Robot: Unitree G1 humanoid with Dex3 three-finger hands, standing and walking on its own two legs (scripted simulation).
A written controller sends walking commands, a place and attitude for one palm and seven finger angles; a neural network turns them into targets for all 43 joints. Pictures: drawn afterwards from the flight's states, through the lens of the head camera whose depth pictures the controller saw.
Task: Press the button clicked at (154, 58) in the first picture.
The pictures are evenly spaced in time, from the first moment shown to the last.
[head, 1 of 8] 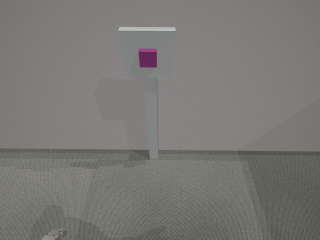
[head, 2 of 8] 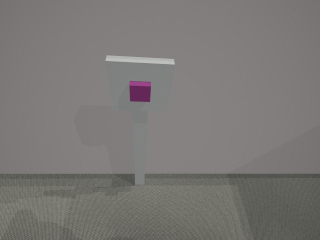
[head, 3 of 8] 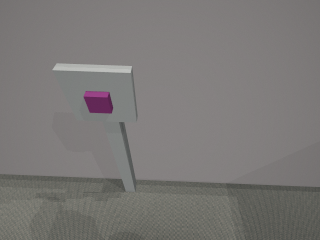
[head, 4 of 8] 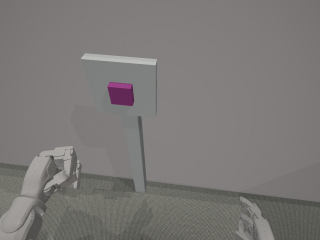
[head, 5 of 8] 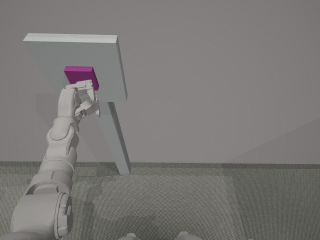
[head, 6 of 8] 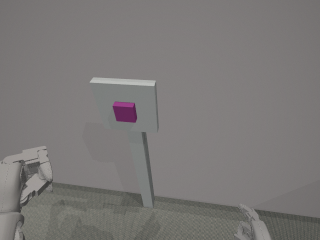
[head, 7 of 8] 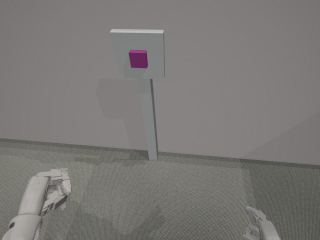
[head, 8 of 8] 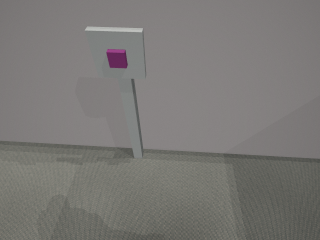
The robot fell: no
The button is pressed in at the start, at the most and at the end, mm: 0 13 0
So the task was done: yes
